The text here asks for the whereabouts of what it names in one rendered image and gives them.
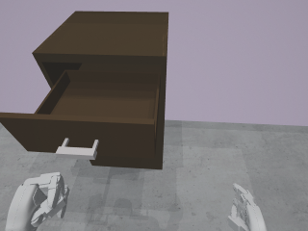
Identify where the cabinet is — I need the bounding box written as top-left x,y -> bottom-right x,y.
32,11 -> 169,170

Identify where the drawer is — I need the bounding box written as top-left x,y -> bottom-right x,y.
0,69 -> 161,159

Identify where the right robot hand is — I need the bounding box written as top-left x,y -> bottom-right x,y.
228,183 -> 268,231

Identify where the handle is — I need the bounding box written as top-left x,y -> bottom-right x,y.
55,138 -> 99,160

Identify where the left robot hand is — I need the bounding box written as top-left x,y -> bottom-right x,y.
5,172 -> 69,231

